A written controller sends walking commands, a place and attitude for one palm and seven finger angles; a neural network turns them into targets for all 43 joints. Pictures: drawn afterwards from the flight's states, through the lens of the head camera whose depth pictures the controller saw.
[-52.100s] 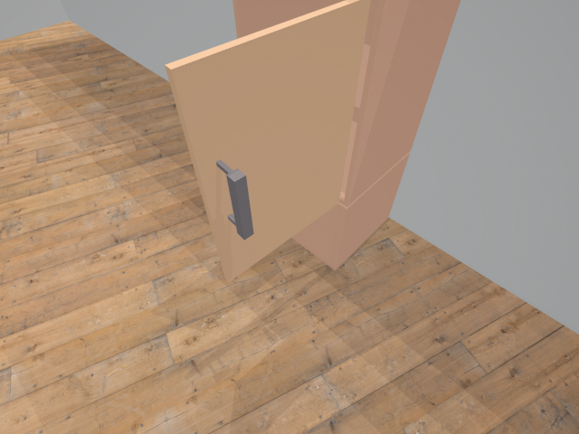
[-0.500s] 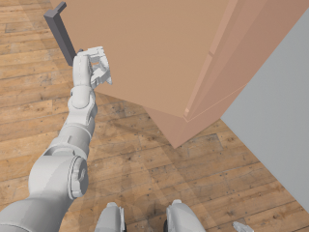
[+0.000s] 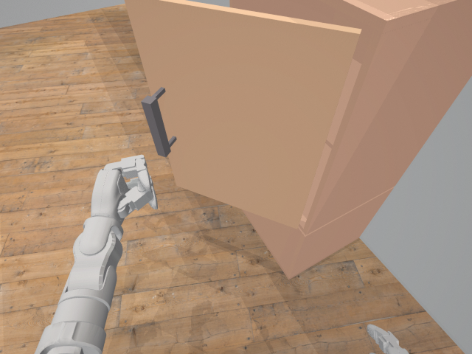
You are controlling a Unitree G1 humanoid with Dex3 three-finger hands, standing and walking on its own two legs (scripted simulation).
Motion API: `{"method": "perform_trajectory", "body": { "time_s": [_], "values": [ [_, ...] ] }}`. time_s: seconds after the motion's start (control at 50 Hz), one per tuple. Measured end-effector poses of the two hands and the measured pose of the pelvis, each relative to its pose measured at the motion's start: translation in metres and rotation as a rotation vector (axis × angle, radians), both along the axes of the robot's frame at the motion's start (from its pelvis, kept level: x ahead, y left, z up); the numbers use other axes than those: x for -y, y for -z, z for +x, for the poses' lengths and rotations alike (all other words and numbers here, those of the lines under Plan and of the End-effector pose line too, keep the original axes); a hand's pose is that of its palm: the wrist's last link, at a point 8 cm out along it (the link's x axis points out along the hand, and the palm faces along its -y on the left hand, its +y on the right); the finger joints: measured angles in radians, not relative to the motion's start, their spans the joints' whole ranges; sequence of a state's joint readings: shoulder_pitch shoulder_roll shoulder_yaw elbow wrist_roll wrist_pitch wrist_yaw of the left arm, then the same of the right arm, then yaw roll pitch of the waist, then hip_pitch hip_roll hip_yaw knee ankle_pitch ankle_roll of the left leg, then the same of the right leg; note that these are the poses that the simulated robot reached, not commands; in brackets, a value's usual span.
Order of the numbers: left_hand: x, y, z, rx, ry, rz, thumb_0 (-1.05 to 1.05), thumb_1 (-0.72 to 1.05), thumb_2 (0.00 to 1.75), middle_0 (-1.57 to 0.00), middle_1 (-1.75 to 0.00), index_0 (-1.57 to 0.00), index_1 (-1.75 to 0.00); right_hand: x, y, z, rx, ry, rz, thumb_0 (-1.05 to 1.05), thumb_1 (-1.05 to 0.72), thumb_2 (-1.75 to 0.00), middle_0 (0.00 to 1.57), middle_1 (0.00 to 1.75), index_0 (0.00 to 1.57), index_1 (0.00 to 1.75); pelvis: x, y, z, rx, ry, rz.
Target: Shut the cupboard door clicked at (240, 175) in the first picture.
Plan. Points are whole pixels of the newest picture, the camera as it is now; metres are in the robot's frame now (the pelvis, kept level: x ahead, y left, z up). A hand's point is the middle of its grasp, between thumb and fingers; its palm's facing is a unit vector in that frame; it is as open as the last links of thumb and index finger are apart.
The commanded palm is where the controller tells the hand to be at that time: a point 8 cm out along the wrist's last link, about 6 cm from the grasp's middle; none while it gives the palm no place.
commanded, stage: draw the hand back to the body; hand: left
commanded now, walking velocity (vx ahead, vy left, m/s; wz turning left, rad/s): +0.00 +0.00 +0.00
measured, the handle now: (162, 123) +0.64 +0.20 +0.00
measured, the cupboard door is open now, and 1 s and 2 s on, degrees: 38 38 38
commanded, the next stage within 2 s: step back with the hand held close in 1.04 s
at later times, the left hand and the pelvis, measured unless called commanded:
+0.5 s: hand (34, 234) +0.24 +0.25 +0.16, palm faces +0.37 -0.87 -0.34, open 4.9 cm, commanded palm +0.19 +0.29 +0.19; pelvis +0.02 +0.01 +0.04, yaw +1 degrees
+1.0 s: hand out of the picture +0.21 +0.27 +0.19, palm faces +0.46 -0.79 -0.41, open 7.4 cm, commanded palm +0.16 +0.30 +0.21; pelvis +0.02 +0.00 +0.04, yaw +1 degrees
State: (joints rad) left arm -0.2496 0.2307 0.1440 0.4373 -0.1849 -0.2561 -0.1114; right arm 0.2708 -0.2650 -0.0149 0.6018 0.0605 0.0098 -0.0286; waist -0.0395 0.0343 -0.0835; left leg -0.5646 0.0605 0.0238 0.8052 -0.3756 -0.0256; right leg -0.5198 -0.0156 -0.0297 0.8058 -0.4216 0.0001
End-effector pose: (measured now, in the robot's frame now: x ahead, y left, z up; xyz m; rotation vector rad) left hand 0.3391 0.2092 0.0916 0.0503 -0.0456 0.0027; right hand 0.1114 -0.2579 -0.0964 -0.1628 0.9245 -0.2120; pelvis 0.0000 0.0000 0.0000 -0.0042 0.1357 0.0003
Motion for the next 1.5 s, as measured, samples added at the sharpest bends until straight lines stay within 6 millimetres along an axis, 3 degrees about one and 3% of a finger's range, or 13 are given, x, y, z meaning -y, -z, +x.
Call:
{"method": "perform_trajectory", "body": {
  "time_s": [0.16, 0.3, 0.48, 0.74, 0.94, 1.1, 1.3, 1.5],
  "values": [
    [-0.025, -0.030, -0.052, -0.054, -0.133, 0.170, 0.02, 0.90, 0.90, -1.11, -1.29, -1.11, -1.28, -0.028, -0.041, 0.066, 0.168, -0.048, -0.001, 0.01, -0.91, -0.89, 0.20, 0.30, 0.19, 0.30, -0.006, -0.022, 0.007, 0.100, -0.004, 0.006],
    [-0.053, -0.056, -0.088, -0.043, -0.256, 0.211, 0.02, 0.90, 0.90, -0.93, -1.10, -0.93, -1.09, -0.059, -0.061, 0.098, 0.248, -0.149, 0.028, 0.01, -0.91, -0.89, 0.20, 0.30, 0.20, 0.30, -0.010, -0.033, 0.013, 0.161, -0.014, 0.006],
    [-0.079, -0.086, -0.132, -0.010, -0.370, 0.293, 0.02, 0.89, 0.90, -0.68, -0.83, -0.69, -0.82, -0.075, -0.057, 0.101, 0.238, -0.206, 0.062, 0.01, -0.91, -0.89, 0.20, 0.30, 0.20, 0.30, -0.011, -0.038, 0.020, 0.192, -0.018, 0.008],
    [-0.106, -0.128, -0.187, 0.062, -0.521, 0.461, 0.02, 0.89, 0.90, -0.34, -0.45, -0.34, -0.44, -0.052, -0.045, 0.087, 0.212, -0.170, 0.040, 0.02, -0.91, -0.89, 0.20, 0.30, 0.20, 0.30, -0.007, -0.038, 0.023, 0.201, -0.018, 0.008],
    [-0.095, -0.113, -0.180, 0.051, -0.504, 0.400, 0.02, 0.89, 0.90, -0.22, -0.33, -0.23, -0.32, -0.038, -0.051, 0.087, 0.240, -0.153, 0.006, 0.02, -0.91, -0.89, 0.20, 0.30, 0.20, 0.30, -0.001, -0.038, 0.020, 0.205, -0.016, 0.010],
    [-0.088, -0.122, -0.175, 0.090, -0.466, 0.424, 0.02, 0.89, 0.90, -0.21, -0.31, -0.21, -0.30, -0.037, -0.056, 0.089, 0.272, -0.140, 0.012, 0.02, -0.91, -0.89, 0.20, 0.30, 0.20, 0.30, 0.001, -0.038, 0.022, 0.206, -0.007, 0.008],
    [-0.104, -0.122, -0.173, 0.081, -0.467, 0.478, 0.02, 0.89, 0.90, -0.21, -0.31, -0.21, -0.30, -0.036, -0.047, 0.085, 0.198, -0.120, 0.002, 0.02, -0.91, -0.89, 0.20, 0.30, 0.20, 0.30, -0.006, -0.035, 0.019, 0.145, -0.026, -0.009],
    [-0.124, -0.117, -0.182, 0.050, -0.405, 0.511, 0.02, 0.89, 0.90, -0.21, -0.31, -0.21, -0.30, -0.044, -0.050, 0.063, 0.142, -0.057, -0.050, 0.02, -0.91, -0.89, 0.20, 0.30, 0.20, 0.30, -0.028, -0.033, 0.002, 0.119, -0.011, -0.002]
  ]
}}
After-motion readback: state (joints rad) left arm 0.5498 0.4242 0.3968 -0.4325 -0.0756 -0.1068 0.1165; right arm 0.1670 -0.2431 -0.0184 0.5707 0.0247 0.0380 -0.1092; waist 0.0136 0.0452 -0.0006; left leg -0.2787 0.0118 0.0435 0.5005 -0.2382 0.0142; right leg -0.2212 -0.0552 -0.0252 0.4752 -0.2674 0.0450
